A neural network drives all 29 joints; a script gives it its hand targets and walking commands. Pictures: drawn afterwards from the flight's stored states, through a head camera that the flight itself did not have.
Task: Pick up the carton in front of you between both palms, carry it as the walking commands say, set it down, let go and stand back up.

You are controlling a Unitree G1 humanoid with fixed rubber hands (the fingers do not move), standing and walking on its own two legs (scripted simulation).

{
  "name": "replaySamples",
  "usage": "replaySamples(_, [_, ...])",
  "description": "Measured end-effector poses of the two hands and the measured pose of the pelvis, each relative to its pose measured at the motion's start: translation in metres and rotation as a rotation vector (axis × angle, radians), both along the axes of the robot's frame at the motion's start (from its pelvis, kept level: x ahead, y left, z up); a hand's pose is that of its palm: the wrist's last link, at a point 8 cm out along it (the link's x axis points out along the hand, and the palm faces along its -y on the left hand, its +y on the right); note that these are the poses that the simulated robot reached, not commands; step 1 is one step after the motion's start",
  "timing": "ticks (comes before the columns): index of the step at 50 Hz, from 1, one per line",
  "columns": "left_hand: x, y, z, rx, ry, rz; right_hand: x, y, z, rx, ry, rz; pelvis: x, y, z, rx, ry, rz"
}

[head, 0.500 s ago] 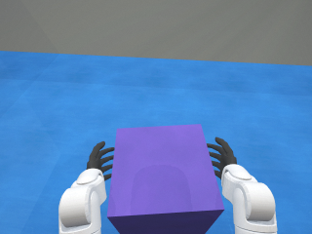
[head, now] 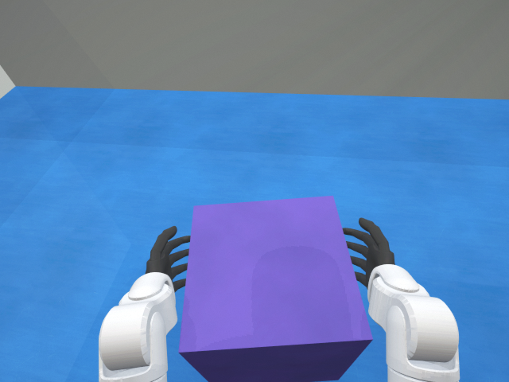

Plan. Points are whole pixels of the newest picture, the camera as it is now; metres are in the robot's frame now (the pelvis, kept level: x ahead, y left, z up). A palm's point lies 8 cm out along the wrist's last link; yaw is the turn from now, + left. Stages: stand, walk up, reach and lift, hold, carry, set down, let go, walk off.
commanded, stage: carry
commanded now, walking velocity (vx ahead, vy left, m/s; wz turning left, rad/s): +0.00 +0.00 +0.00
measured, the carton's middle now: (270, 298) +0.24 +0.00 -0.01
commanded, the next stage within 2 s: none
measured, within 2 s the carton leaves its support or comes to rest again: neither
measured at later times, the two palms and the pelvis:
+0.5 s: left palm (172, 196) +0.38 +0.15 +0.09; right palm (356, 190) +0.37 -0.15 +0.10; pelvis +0.14 +0.01 +0.00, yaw -2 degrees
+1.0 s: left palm (167, 208) +0.35 +0.16 +0.09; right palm (357, 203) +0.34 -0.14 +0.10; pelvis +0.12 +0.01 +0.00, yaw -2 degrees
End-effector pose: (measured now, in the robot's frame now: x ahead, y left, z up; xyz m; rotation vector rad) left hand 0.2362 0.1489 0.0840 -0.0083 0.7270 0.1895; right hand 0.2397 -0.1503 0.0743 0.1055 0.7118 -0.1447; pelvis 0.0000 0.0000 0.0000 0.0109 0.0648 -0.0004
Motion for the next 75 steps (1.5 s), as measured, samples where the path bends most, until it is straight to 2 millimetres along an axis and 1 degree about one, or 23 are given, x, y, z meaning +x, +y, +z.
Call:
replaySamples(2, [0.011, 0.000, 0.001, -0.003, 0.009, 0.011, 0.014, 0.000, 0.002, -0.003, 0.009, 0.009, 0.014, -0.003, 0.005, 0.004, 0.003, -0.001])
replaySamples(5, [0.030, 0.000, 0.004, -0.009, -0.012, 0.015, 0.034, 0.000, 0.007, -0.011, -0.012, 0.013, 0.034, -0.004, 0.008, -0.001, -0.003, -0.007])
replaySamples(9, [0.059, 0.003, 0.009, -0.026, -0.069, 0.002, 0.059, 0.003, 0.017, -0.029, -0.069, -0.001, 0.066, 0.000, 0.003, -0.024, -0.030, -0.010])
replaySamples(12, [0.080, 0.004, 0.016, -0.051, -0.093, -0.001, 0.078, 0.004, 0.028, -0.053, -0.093, -0.004, 0.091, 0.001, 0.004, -0.012, -0.031, -0.014])
replaySamples(15, [0.102, 0.005, 0.021, -0.060, -0.113, -0.010, 0.097, 0.005, 0.037, -0.069, -0.113, -0.009, 0.111, 0.003, 0.004, -0.010, -0.022, -0.022])
replaySamples(19, [0.126, 0.005, 0.021, -0.056, -0.106, -0.026, 0.116, 0.005, 0.036, -0.071, -0.106, -0.020, 0.129, 0.006, 0.002, -0.007, -0.013, -0.029])
replaySamples(24, [0.141, 0.005, 0.012, -0.045, -0.061, -0.039, 0.128, 0.005, 0.024, -0.061, -0.062, -0.033, 0.141, 0.010, 0.000, -0.007, -0.004, -0.036])
replaySamples(29, [0.145, 0.007, 0.007, -0.043, -0.048, -0.038, 0.133, 0.007, 0.018, -0.055, -0.049, -0.034, 0.144, 0.012, -0.001, -0.008, 0.001, -0.038])
replaySamples(35, [0.143, 0.009, 0.009, -0.046, -0.071, -0.031, 0.132, 0.009, 0.021, -0.056, -0.071, -0.029, 0.142, 0.013, -0.003, -0.008, -0.004, -0.039])
replaySamples(42, [0.132, 0.010, 0.011, -0.046, -0.078, -0.033, 0.121, 0.010, 0.024, -0.056, -0.079, -0.031, 0.137, 0.014, -0.002, -0.010, -0.022, -0.039])
replaySamples(50, [0.117, 0.009, 0.011, -0.043, -0.059, -0.042, 0.103, 0.009, 0.023, -0.060, -0.059, -0.037, 0.122, 0.015, 0.000, -0.012, -0.037, -0.039])
replaySamples(55, [0.110, 0.009, 0.001, -0.026, -0.017, -0.048, 0.097, 0.009, 0.014, -0.077, -0.019, -0.028, 0.111, 0.015, 0.002, -0.012, -0.042, -0.039])
replaySamples(61, [0.107, 0.010, -0.013, -0.002, 0.015, -0.054, 0.096, 0.011, -0.001, -0.089, 0.012, -0.001, 0.097, 0.015, 0.003, -0.012, -0.042, -0.038])
replaySamples(69, [0.111, 0.008, -0.026, 0.020, 0.006, -0.078, 0.100, 0.010, -0.014, -0.121, 0.004, 0.019, 0.086, 0.013, 0.003, -0.011, -0.037, -0.038])
replaySamples(75, [0.118, 0.004, -0.041, 0.043, 0.010, -0.099, 0.105, 0.007, -0.029, -0.143, 0.011, 0.030, 0.082, 0.012, 0.003, -0.011, -0.036, -0.038])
